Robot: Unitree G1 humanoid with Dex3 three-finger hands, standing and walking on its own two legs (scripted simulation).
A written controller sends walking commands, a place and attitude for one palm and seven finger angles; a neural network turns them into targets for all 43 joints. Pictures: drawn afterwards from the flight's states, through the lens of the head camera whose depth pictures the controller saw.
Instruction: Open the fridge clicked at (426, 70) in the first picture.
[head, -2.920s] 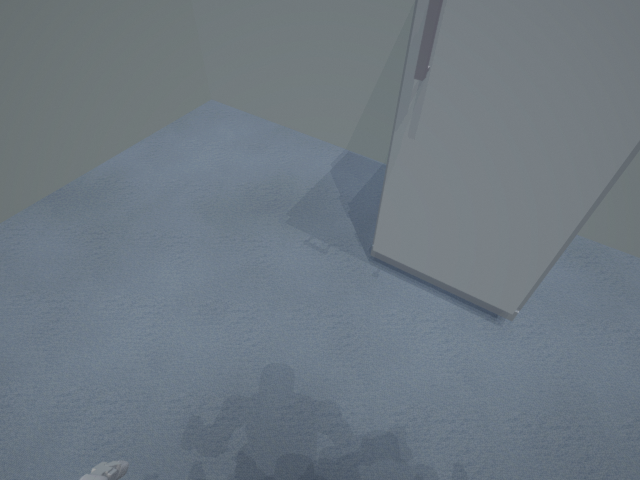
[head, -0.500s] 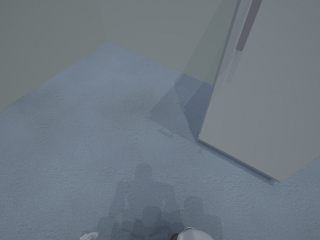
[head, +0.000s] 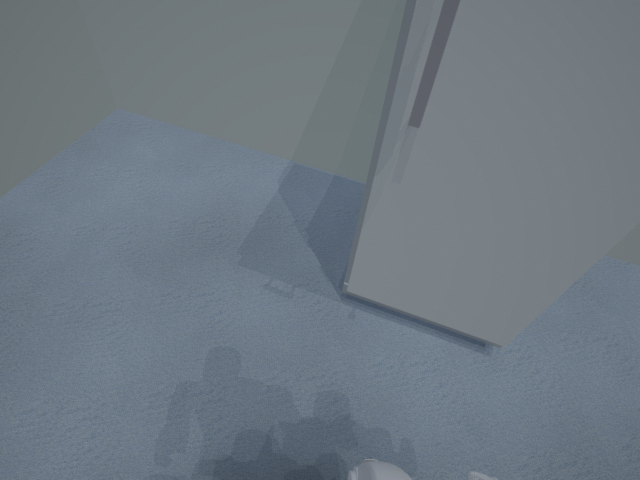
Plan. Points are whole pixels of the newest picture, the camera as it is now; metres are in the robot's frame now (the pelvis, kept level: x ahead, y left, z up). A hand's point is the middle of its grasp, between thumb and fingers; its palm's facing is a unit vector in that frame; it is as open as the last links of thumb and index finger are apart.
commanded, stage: turn to face it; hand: left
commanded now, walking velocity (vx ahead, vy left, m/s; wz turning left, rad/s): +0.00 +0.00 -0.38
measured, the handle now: (442, 32) +0.75 -0.11 +0.21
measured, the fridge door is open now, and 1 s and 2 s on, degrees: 0 0 0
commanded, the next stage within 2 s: take the last steps up to it in 0.18 s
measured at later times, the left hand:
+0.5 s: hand out of the picture +0.13 +0.13 -0.15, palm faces -0.16 -0.96 -0.23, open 7.4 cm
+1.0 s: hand (266, 408) +0.24 +0.10 -0.17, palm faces -0.30 -0.94 -0.16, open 7.4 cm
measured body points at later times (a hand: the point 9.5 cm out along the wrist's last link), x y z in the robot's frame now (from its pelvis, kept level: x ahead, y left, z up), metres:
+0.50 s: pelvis +0.02 -0.03 +0.00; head +0.03 -0.05 +0.45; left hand +0.14 +0.18 -0.14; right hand +0.00 -0.28 -0.16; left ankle +0.04 +0.11 -0.68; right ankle -0.01 -0.13 -0.74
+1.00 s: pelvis +0.14 -0.06 +0.00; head +0.18 -0.06 +0.45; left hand +0.26 +0.15 -0.16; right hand -0.01 -0.23 -0.14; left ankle +0.09 +0.09 -0.74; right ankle +0.18 -0.22 -0.69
